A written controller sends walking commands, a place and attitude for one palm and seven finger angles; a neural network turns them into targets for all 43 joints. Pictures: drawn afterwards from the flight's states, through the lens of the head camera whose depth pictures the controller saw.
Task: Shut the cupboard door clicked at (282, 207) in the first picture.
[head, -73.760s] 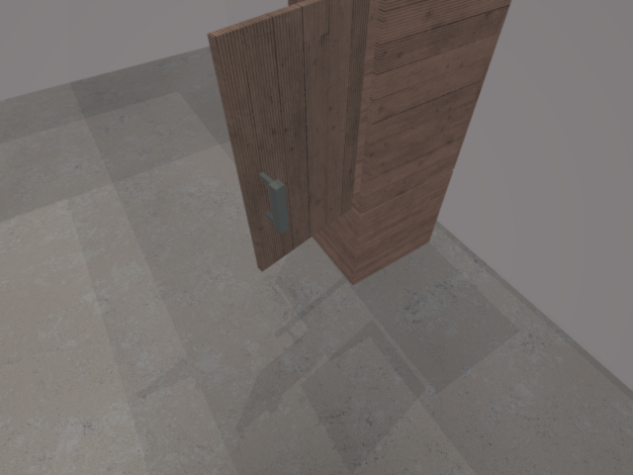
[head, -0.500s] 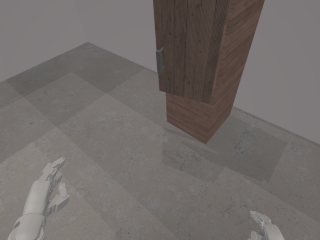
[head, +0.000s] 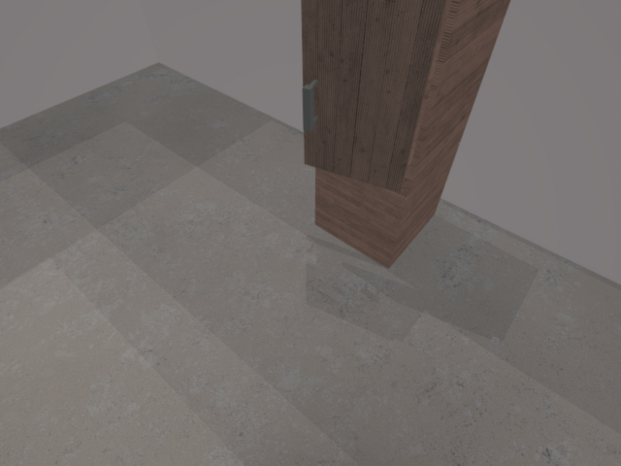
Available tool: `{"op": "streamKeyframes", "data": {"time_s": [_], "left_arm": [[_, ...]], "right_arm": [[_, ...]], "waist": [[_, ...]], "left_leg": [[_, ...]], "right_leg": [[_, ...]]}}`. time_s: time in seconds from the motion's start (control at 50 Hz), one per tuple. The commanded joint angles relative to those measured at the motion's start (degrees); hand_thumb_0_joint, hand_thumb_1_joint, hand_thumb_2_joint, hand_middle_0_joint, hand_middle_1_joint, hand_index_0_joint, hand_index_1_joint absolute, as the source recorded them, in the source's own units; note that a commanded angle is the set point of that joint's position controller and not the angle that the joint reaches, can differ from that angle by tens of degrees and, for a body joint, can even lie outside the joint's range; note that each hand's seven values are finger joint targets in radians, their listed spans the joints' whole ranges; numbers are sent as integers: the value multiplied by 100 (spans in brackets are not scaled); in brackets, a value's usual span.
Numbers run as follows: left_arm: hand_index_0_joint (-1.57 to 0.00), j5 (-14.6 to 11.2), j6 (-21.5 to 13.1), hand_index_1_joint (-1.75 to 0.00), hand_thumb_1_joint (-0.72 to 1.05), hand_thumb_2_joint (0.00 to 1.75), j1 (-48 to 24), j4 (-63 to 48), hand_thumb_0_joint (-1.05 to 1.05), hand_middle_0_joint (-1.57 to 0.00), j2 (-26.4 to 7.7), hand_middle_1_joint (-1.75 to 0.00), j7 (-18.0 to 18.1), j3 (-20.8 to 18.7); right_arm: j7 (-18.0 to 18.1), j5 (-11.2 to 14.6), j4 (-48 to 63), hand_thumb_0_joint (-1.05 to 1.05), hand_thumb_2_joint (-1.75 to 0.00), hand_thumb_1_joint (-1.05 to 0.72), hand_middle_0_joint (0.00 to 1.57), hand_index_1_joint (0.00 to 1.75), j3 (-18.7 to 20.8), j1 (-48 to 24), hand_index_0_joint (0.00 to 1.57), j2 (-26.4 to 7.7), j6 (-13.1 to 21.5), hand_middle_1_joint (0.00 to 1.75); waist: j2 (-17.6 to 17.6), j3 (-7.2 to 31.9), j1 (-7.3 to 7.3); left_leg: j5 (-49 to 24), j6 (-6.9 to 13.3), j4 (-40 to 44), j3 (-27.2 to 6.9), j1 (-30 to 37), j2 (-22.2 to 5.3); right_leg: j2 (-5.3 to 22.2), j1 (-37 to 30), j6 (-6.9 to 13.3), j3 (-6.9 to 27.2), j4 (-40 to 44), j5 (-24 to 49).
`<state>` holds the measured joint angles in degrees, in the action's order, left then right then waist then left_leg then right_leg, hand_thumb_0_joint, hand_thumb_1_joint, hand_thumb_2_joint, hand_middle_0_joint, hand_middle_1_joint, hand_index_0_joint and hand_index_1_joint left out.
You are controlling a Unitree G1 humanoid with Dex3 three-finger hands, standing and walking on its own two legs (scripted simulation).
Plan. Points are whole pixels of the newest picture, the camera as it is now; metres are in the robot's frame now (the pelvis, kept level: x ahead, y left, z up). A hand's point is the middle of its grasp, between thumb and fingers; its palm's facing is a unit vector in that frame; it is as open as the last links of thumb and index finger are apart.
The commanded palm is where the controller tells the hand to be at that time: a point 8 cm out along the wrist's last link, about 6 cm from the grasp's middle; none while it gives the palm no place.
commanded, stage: let the arm hang, fingers relaxed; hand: left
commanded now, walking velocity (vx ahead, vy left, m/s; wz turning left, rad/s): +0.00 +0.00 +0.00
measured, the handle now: (311, 105) +1.05 +0.06 -0.10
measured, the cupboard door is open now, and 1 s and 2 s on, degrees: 14 14 14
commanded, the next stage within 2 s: look to check the result in 0.48 s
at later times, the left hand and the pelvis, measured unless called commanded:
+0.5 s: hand out of the picture +0.09 +0.21 -0.16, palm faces -0.02 -0.96 -0.27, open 7.4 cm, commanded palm none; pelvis +0.03 +0.00 +0.01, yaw -1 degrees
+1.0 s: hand out of the picture +0.13 +0.22 -0.15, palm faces -0.01 -0.94 -0.34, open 7.4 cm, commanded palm none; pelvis +0.06 -0.02 +0.01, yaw +0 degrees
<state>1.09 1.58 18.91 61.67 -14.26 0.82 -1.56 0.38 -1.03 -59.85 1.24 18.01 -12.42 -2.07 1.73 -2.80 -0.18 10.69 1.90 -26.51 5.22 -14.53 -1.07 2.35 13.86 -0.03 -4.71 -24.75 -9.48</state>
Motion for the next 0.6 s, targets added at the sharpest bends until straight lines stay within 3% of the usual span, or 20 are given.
{"op": "streamKeyframes", "data": {"time_s": [0.0,0.22,0.42,0.58], "left_arm": [[-20,27,-202,-30,90,90,-235,-238,0,-20,-793,-30,17,-173],[-20,35,-237,-30,90,90,-509,-103,0,-20,-1009,-30,16,-181],[-20,5,-319,-30,90,90,-893,-60,0,-20,-1176,-30,4,-155],[-20,-13,-333,-30,90,90,-1115,-31,0,-20,-1282,-30,-6,-131]], "right_arm": [[61,-10,182,0,-90,-90,20,30,201,56,20,-938,187,30],[36,0,23,0,-90,-90,20,30,205,-394,20,-1137,263,30],[43,23,-24,0,-90,-90,20,30,158,-775,20,-1327,342,30],[43,17,-65,0,-90,-90,20,30,136,-1010,20,-1464,340,30]], "waist": [[-486,-117,59],[-121,-128,-10],[-39,285,12],[-43,411,31]], "left_leg": [[1344,79,856,-790,-128,-537],[1161,46,1143,-855,-92,-601],[-214,-24,1072,-753,435,-642],[-479,-57,1123,-720,684,-679]], "right_leg": [[388,267,284,700,753,-1418],[367,6,240,702,679,-865],[471,-484,217,648,737,145],[530,-658,210,638,856,389]]}}
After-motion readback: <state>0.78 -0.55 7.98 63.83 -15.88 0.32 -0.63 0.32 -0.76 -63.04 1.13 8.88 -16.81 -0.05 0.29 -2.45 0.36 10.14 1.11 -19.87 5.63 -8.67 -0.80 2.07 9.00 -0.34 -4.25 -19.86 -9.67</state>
